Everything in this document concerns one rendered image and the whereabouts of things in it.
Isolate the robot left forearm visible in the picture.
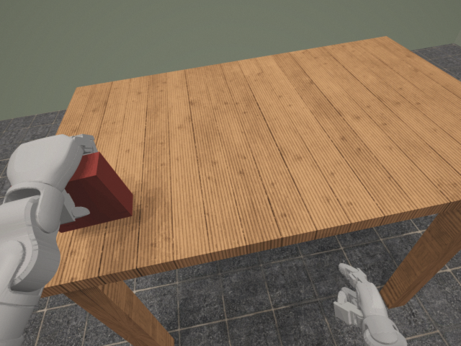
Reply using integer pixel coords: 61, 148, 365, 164
0, 182, 65, 346

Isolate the sponge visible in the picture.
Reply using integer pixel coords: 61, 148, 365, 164
59, 152, 133, 233

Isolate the robot right hand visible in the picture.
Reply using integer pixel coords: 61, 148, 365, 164
334, 263, 388, 329

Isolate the robot right forearm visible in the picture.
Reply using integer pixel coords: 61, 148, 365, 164
362, 315, 407, 346

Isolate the table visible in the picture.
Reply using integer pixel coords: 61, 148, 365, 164
40, 36, 461, 346

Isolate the robot left hand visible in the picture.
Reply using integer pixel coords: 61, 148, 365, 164
6, 134, 98, 225

